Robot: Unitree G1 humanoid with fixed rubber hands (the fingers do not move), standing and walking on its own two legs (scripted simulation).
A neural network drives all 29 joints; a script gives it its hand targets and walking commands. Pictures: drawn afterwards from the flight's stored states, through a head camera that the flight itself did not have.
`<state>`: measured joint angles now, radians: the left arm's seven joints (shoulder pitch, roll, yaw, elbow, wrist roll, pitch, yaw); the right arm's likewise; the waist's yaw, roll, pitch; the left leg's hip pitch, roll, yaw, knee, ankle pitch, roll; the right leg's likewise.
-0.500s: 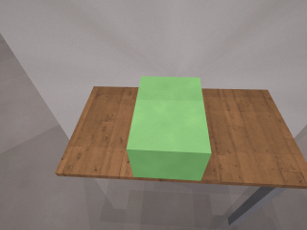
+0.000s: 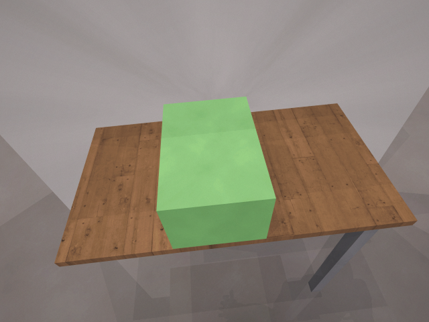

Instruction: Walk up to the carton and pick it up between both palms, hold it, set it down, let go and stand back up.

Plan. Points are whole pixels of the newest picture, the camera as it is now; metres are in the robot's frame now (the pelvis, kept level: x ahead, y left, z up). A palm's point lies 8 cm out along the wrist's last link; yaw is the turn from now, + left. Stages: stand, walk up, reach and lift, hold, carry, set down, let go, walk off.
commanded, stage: walk up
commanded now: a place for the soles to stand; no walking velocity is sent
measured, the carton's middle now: (211, 167) +0.46 +0.04 +0.01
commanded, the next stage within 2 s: reach and lift in 0.66 s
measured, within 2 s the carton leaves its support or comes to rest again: neither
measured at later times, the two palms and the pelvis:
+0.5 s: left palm out of the picture +0.07 +0.26 -0.10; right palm out of the picture +0.04 -0.25 -0.11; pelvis +0.00 +0.01 +0.01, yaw -1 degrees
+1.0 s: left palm (109, 316) +0.17 +0.23 -0.07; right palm (374, 320) +0.16 -0.25 -0.07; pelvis -0.01 -0.02 +0.00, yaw +3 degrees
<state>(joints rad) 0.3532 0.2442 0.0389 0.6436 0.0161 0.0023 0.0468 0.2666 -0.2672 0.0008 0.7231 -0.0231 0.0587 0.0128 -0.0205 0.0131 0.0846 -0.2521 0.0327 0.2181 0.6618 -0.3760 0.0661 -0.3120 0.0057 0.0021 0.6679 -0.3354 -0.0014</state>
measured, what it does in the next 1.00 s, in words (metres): stands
